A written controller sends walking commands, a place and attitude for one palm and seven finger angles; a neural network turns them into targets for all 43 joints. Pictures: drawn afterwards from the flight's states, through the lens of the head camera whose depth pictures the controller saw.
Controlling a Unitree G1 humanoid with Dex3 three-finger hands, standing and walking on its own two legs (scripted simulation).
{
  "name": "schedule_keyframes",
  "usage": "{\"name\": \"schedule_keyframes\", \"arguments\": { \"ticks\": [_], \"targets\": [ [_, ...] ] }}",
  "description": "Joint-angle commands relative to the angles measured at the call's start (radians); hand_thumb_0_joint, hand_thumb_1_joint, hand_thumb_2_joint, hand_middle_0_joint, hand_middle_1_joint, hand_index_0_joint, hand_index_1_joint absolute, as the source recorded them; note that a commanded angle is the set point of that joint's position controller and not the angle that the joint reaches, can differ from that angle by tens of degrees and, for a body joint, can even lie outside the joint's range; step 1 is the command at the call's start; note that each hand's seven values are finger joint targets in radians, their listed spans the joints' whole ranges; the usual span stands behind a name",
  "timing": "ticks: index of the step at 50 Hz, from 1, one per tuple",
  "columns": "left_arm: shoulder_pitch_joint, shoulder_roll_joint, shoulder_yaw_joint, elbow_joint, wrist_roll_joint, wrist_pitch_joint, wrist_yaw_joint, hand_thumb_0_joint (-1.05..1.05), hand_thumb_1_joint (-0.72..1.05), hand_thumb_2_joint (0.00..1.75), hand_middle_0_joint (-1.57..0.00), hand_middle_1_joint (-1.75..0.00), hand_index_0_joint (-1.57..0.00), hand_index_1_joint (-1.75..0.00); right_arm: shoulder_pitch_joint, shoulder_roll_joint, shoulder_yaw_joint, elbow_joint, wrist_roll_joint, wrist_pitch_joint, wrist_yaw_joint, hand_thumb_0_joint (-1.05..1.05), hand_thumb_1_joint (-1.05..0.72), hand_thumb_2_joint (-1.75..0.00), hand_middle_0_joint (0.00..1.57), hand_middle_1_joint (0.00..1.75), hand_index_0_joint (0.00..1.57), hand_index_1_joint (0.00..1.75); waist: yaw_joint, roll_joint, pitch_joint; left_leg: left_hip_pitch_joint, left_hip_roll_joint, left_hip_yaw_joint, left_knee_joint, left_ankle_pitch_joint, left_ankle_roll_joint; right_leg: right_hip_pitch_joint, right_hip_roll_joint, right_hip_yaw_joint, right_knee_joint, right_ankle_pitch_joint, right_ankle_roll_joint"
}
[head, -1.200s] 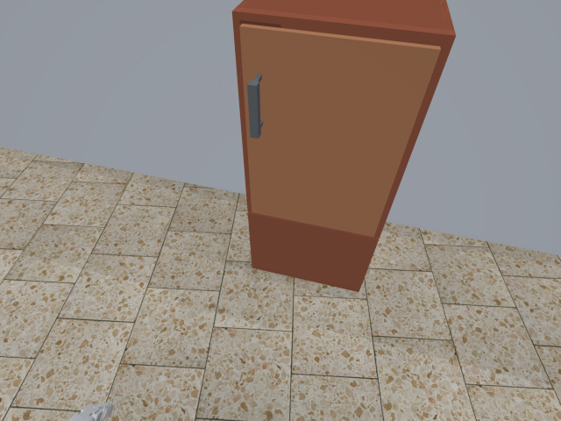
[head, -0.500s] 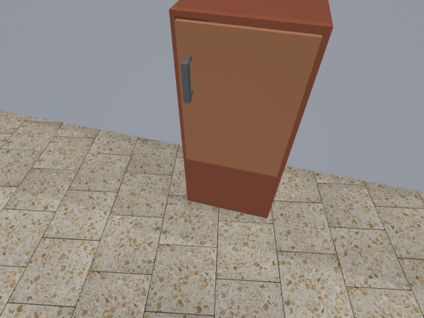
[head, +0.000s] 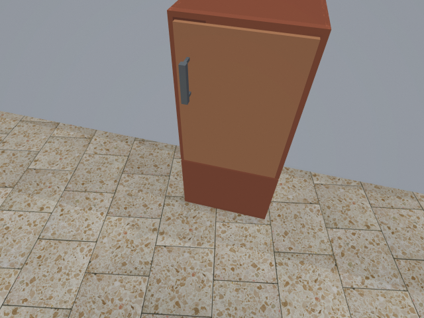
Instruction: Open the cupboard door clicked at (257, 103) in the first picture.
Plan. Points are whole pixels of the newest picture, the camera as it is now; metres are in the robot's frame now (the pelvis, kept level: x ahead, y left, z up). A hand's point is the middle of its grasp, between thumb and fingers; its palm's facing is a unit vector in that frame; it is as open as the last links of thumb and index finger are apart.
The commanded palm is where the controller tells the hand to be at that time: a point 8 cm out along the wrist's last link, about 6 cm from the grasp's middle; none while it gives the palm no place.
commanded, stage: look at it before walking up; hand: left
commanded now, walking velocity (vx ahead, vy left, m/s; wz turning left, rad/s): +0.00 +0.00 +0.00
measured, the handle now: (186, 81) +0.80 +0.13 +0.03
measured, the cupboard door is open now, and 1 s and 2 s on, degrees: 0 0 0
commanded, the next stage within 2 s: turn to face it in 0.34 s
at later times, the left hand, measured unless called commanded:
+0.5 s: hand out of the picture +0.06 +0.24 -0.16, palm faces -0.01 -0.95 -0.30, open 7.4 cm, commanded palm none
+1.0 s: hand out of the picture +0.05 +0.19 -0.18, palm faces -0.10 -0.97 -0.21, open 7.4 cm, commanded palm none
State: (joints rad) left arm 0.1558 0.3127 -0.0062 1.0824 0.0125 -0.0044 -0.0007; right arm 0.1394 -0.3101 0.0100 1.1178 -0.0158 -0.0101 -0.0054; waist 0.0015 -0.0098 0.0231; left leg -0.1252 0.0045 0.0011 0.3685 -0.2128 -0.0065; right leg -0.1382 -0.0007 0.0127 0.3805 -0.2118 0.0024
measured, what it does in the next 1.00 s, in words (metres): stands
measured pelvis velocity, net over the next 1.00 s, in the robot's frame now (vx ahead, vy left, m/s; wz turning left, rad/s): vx -0.01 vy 0.00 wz -0.11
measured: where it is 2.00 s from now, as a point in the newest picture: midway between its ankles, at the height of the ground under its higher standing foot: outside the picture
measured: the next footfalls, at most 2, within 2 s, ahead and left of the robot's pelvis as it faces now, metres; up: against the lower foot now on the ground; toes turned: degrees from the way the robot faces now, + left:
right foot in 1.44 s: +0.13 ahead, -0.12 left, +0.00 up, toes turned -17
left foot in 1.82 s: +0.33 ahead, +0.10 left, +0.00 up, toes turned -1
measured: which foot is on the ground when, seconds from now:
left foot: down 0.00-1.00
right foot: down 0.00-1.00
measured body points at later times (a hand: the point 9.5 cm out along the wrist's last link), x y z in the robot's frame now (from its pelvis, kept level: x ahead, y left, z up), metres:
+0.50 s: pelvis +0.01 +0.00 +0.00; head +0.01 +0.00 +0.45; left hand +0.06 +0.29 -0.14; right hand +0.07 -0.28 -0.14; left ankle -0.01 +0.12 -0.75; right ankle +0.00 -0.12 -0.75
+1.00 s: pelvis -0.01 +0.00 -0.01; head +0.01 +0.00 +0.44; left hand +0.05 +0.24 -0.16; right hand -0.01 -0.25 -0.17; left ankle -0.01 +0.12 -0.75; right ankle +0.00 -0.12 -0.75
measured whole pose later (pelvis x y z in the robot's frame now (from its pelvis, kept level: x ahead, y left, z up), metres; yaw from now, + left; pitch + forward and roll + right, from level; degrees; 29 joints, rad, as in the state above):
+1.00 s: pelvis -0.01 +0.00 -0.01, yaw -6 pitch -1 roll +0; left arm 0.23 0.20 0.02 1.01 0.02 0.04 0.00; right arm 0.22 -0.20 -0.03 1.06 -0.02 0.03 -0.03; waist 0.00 0.00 0.06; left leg -0.23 0.05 0.10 0.55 -0.31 -0.01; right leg -0.28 0.05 0.11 0.56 -0.26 0.00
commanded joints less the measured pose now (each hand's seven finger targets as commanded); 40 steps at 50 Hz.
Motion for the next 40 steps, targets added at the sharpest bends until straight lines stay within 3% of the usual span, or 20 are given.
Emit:
{"name": "schedule_keyframes", "arguments": {
  "ticks": [1,25,29,40],
  "targets": [
    [-0.025,0.190,0.039,-0.061,-0.002,-0.022,0.018,0.00,0.90,0.90,-0.20,-0.30,-0.20,-0.30,-0.031,-0.189,-0.041,-0.059,0.007,-0.021,-0.011,0.00,-0.90,-0.90,0.20,0.30,0.20,0.30,-0.002,0.011,-0.039,-0.004,0.110,-0.086,-0.056,0.148,0.025,-0.001,-0.116,0.091,-0.058,0.161,-0.026],
    [-0.002,0.177,0.042,-0.052,-0.001,-0.020,0.018,0.00,0.90,0.90,-0.20,-0.30,-0.20,-0.30,-0.012,-0.182,-0.042,-0.054,0.007,-0.023,-0.017,0.00,-0.90,-0.90,0.20,0.30,0.20,0.30,0.000,0.007,-0.044,0.028,0.118,-0.077,-0.057,0.193,0.022,0.005,-0.112,0.093,-0.057,0.213,-0.027],
    [0.036,0.100,0.033,-0.046,-0.003,0.001,0.022,0.00,0.90,0.90,-0.20,-0.30,-0.20,-0.30,0.034,-0.096,-0.032,-0.048,0.006,-0.010,-0.023,0.00,-0.90,-0.90,0.20,0.30,0.20,0.30,-0.004,0.009,-0.046,0.029,0.120,-0.043,-0.018,0.212,0.008,-0.017,-0.107,0.102,-0.015,0.270,-0.020],
    [0.072,0.071,0.055,-0.096,0.004,0.025,0.016,0.00,0.90,0.90,-0.20,-0.30,-0.20,-0.30,0.062,-0.072,-0.059,-0.093,0.006,0.008,-0.030,0.00,-0.90,-0.90,0.20,0.30,0.20,0.30,0.000,0.027,0.003,-0.044,0.145,-0.018,0.030,0.032,0.024,-0.132,-0.066,0.147,0.076,0.177,-0.033]
  ]
}}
